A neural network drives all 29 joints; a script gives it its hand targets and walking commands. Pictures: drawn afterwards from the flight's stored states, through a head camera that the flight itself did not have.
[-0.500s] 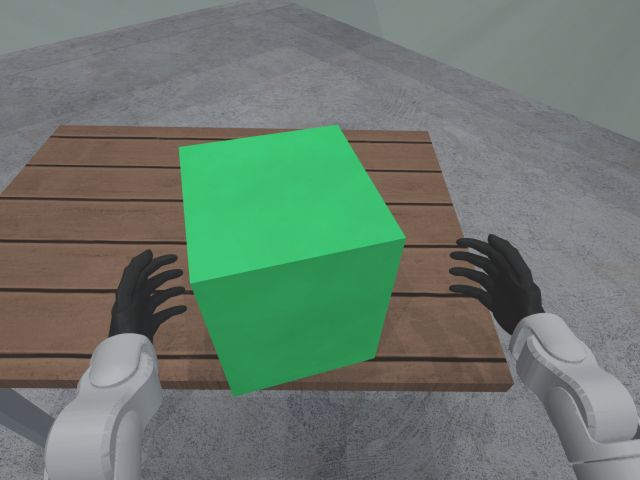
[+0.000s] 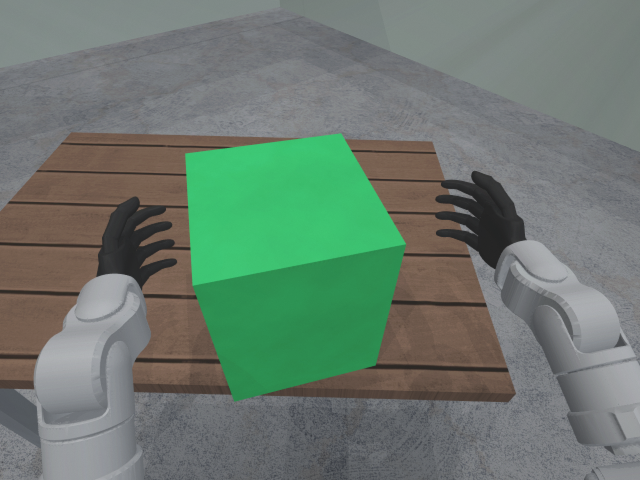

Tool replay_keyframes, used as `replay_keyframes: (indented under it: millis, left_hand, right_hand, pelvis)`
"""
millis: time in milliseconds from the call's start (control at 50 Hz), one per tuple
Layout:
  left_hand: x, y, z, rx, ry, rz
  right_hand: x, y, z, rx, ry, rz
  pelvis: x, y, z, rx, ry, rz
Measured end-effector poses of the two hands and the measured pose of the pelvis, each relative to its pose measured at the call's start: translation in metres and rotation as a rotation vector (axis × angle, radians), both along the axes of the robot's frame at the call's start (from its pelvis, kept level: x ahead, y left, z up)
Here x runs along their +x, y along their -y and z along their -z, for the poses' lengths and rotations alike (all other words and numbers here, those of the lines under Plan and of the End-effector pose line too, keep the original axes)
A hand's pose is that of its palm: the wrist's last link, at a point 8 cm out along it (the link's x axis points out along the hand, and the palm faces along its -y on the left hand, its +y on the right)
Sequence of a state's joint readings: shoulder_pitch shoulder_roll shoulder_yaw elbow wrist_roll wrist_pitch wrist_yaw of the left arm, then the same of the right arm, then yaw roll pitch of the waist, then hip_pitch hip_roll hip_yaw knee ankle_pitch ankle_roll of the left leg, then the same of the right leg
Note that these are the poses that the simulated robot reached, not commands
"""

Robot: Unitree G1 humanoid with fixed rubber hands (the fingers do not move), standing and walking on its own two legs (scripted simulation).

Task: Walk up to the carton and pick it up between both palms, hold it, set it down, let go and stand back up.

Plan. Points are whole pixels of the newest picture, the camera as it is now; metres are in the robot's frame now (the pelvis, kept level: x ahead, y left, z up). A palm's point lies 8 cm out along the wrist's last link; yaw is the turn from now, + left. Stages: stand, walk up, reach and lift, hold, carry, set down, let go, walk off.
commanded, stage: reach and lift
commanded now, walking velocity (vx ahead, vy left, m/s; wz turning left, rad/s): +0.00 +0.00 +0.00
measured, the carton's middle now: (287, 267) +0.37 +0.09 +0.08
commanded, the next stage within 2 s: none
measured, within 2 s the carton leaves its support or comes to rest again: neither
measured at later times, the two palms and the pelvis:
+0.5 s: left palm (114, 211) +0.32 +0.26 +0.21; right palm (478, 173) +0.42 -0.13 +0.21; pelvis +0.00 +0.01 +0.00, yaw +1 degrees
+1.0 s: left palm (131, 231) +0.34 +0.26 +0.17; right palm (454, 194) +0.44 -0.12 +0.17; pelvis +0.01 +0.01 +0.00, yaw +2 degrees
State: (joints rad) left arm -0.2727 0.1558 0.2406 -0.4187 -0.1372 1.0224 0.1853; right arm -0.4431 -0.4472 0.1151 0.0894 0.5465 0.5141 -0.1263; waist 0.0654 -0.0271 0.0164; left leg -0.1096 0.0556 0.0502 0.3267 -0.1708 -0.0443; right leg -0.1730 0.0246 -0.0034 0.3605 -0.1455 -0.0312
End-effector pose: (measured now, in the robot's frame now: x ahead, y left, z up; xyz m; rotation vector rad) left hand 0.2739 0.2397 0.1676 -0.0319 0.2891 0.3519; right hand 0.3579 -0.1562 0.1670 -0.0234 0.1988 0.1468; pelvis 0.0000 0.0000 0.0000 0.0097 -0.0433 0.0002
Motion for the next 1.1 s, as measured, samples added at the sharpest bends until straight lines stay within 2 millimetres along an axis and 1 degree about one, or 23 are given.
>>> replay_keyframes:
  millis: [160,300,620,720,760,820,880,980,1100]
  left_hand:
    - [0.016,-0.006,-0.012,-0.006,0.009,-0.017]
    - [0.030,-0.010,-0.025,0.005,0.016,-0.017]
    - [0.062,-0.020,-0.052,0.032,0.035,-0.023]
    - [0.070,-0.024,-0.053,0.036,0.033,-0.024]
    - [0.071,-0.024,-0.050,0.039,0.032,-0.025]
    - [0.070,-0.025,-0.040,0.034,0.019,-0.024]
    - [0.067,-0.024,-0.026,0.020,0.001,-0.018]
    - [0.065,-0.021,-0.001,-0.005,-0.026,-0.006]
    - [0.068,-0.013,0.019,-0.017,-0.046,0.009]
  right_hand:
    - [0.020,-0.007,-0.015,-0.008,-0.015,-0.012]
    - [0.038,-0.015,-0.027,-0.003,-0.014,-0.023]
    - [0.080,-0.027,-0.055,0.004,-0.005,-0.032]
    - [0.090,-0.031,-0.058,0.005,-0.005,-0.033]
    - [0.092,-0.033,-0.056,0.012,-0.006,-0.034]
    - [0.092,-0.034,-0.047,0.015,-0.014,-0.030]
    - [0.090,-0.035,-0.033,0.014,-0.030,-0.024]
    - [0.083,-0.036,-0.003,0.007,-0.067,-0.014]
    - [0.076,-0.042,0.022,0.008,-0.085,-0.012]
  pelvis:
    - [-0.004,-0.001,0.001,0.001,-0.023,-0.002]
    - [-0.003,-0.003,0.001,-0.002,-0.044,-0.007]
    - [0.005,-0.005,0.000,-0.013,-0.090,-0.021]
    - [0.008,-0.005,0.000,-0.016,-0.100,-0.029]
    - [0.010,-0.005,0.000,-0.017,-0.101,-0.031]
    - [0.011,-0.006,-0.001,-0.018,-0.097,-0.035]
    - [0.012,-0.006,-0.001,-0.019,-0.093,-0.038]
    - [0.010,-0.007,0.000,-0.019,-0.097,-0.036]
    - [0.005,-0.006,0.001,-0.018,-0.112,-0.028]
